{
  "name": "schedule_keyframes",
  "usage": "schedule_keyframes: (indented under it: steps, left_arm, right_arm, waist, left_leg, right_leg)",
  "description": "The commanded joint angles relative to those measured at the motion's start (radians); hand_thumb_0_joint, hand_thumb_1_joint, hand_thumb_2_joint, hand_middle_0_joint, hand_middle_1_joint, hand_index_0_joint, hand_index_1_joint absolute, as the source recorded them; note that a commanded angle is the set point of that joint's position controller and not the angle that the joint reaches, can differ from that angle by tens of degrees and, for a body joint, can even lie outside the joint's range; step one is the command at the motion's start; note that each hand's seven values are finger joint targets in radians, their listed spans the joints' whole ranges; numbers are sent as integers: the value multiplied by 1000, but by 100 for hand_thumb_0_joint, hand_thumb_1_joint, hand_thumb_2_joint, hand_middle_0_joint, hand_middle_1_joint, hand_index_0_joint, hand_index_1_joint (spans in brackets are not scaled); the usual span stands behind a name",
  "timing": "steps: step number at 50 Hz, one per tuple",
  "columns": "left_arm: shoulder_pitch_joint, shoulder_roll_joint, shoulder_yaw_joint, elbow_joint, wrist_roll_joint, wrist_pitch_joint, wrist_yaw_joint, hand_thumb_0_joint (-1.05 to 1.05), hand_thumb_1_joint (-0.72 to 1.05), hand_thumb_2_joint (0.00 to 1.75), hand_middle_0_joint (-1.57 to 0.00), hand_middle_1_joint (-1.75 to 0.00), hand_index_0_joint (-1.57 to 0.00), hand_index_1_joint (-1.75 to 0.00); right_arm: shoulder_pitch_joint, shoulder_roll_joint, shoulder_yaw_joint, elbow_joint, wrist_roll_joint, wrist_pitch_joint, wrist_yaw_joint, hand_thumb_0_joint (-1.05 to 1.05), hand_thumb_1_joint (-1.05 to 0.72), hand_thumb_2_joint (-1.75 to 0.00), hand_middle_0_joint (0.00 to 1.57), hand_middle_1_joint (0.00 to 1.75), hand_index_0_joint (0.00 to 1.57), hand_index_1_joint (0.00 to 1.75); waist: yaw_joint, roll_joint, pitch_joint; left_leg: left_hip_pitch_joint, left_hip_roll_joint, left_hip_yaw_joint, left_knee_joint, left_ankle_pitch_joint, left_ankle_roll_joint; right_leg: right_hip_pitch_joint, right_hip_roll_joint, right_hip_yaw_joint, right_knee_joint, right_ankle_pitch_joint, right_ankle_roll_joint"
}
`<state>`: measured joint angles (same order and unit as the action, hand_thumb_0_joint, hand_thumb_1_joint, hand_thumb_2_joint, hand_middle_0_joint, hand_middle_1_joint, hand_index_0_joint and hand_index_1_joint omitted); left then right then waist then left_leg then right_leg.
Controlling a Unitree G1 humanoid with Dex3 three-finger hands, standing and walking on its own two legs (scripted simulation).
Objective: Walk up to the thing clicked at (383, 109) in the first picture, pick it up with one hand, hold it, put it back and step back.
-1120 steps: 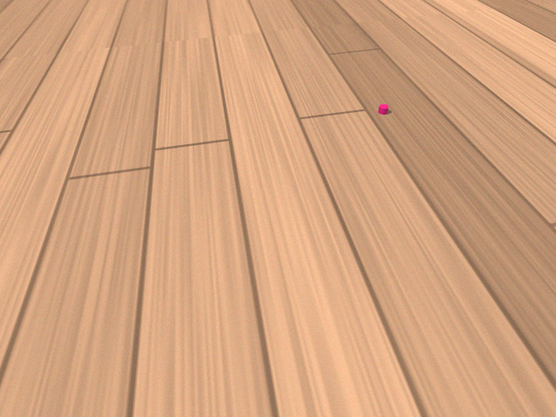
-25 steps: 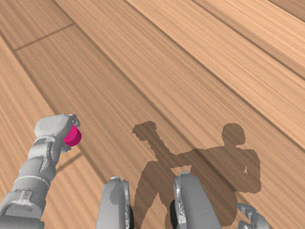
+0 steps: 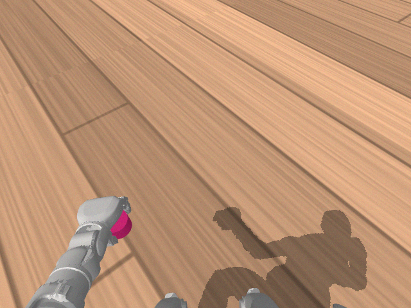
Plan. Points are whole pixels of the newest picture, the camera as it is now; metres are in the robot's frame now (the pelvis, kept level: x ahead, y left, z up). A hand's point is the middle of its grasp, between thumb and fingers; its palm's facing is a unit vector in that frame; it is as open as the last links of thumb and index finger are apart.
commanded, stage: lift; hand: left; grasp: from above
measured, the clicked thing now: (117, 223) +0.36 +0.22 -0.11
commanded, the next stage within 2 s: hold in 0.28 s
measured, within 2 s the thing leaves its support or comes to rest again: neither
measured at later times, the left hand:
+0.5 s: hand (101, 210) +0.35 +0.22 -0.02, palm faces -0.43 -0.06 -0.90, open 8.5 cm
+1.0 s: hand (98, 199) +0.36 +0.22 +0.02, palm faces -0.44 -0.05 -0.90, open 8.5 cm
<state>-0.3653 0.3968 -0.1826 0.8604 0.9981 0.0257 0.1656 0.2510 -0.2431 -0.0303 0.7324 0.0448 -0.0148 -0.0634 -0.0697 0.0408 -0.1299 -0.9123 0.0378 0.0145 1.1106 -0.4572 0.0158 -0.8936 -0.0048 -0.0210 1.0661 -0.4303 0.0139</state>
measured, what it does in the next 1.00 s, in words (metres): rises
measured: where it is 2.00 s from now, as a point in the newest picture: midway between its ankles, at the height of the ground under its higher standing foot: outside the picture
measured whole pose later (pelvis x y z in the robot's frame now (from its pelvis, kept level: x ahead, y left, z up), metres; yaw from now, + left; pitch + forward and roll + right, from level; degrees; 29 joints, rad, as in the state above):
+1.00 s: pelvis +0.05 +0.00 +0.07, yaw -1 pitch +6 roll +0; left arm -0.30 0.39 -0.21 0.74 0.99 0.02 0.05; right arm 0.25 -0.26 -0.05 0.69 0.07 0.06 -0.05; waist -0.02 0.04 -0.06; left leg -0.40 0.02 0.06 0.62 -0.32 0.01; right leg -0.41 -0.01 0.01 0.61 -0.30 0.01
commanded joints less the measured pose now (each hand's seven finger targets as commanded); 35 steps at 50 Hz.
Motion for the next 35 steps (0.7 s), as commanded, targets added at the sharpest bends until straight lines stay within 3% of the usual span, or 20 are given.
schedule_keyframes:
  steps: [1,14,21,29,35]
  left_arm:
    - [-288,189,69,-131,0,9,48,0,58,55,-93,-62,-96,-59]
    - [-283,176,55,-177,-8,10,30,0,59,50,-91,-62,-96,-58]
    - [-298,170,45,-190,-6,9,25,0,58,51,-90,-62,-95,-57]
    - [-274,186,45,-195,-9,-9,-25,0,58,50,-90,-61,-95,-56]
    - [-276,196,55,-247,-7,-16,-40,0,56,53,-88,-65,-93,-60]
  right_arm:
    - [26,-147,-55,-90,-6,-27,-4,0,-91,-90,20,30,20,30]
    - [16,-144,-62,-102,0,-11,-2,0,-90,-90,20,30,20,30]
    - [12,-149,-65,-101,5,-3,0,0,-90,-90,20,30,20,30]
    - [-4,-154,-66,-116,10,4,4,0,-90,-90,20,30,20,30]
    - [-5,-155,-68,-126,10,15,6,0,-90,-90,20,30,20,30]
  waist:
    - [2,-2,-278]
    - [15,-5,-230]
    - [22,-16,-240]
    - [30,-16,-202]
    - [40,-15,-220]
  left_leg:
    - [284,-40,-26,-245,163,-4]
    - [436,-45,-10,-397,229,-6]
    - [521,-47,0,-443,314,-6]
    - [567,-46,3,-497,347,-10]
    - [609,-49,10,-507,440,-8]
  right_leg:
    - [229,39,20,-236,146,-30]
    - [371,38,30,-387,205,-28]
    - [440,39,30,-430,281,-27]
    - [486,43,25,-467,296,-30]
    - [539,43,28,-483,386,-29]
